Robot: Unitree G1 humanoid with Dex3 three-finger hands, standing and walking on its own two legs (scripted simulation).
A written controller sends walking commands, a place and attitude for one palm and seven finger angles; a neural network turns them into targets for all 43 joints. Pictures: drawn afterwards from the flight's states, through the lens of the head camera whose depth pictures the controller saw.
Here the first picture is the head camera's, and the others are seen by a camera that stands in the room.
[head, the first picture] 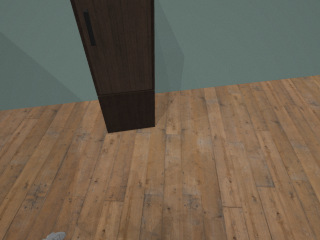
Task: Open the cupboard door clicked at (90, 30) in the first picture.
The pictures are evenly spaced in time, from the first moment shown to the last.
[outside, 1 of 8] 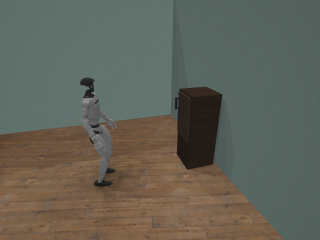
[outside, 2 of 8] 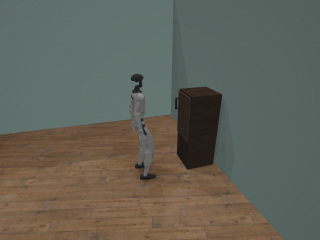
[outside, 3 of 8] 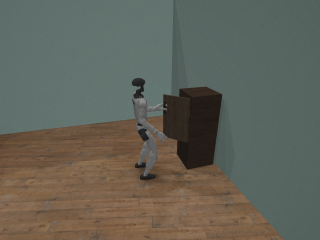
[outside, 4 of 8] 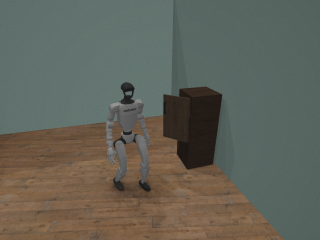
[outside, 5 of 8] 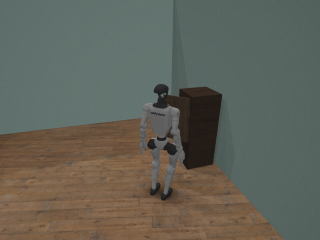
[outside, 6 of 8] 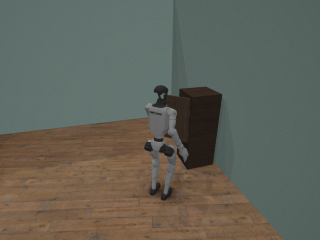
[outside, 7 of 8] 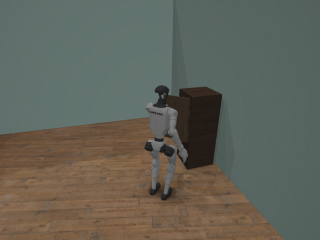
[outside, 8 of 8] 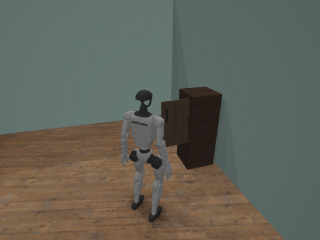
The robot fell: no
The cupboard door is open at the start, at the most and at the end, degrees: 0 94 94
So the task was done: yes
